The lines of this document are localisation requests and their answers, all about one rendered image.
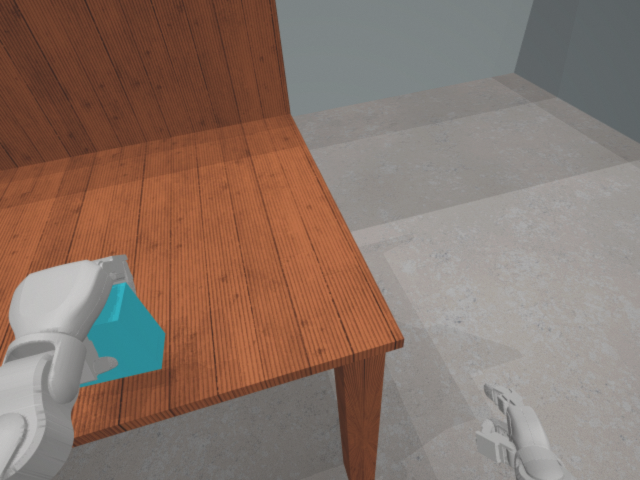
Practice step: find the robot left forearm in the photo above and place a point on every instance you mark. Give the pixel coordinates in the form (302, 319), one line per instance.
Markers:
(39, 385)

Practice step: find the sponge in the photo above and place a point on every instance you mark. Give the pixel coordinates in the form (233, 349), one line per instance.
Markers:
(126, 331)

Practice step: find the left robot hand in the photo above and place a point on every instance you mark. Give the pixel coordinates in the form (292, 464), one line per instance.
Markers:
(68, 299)

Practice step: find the right robot hand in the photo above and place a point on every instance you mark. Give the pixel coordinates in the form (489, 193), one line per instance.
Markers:
(500, 441)

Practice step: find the robot right forearm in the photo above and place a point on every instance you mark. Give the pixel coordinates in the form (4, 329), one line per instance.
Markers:
(538, 463)

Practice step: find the table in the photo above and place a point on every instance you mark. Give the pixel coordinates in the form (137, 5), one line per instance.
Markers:
(161, 129)

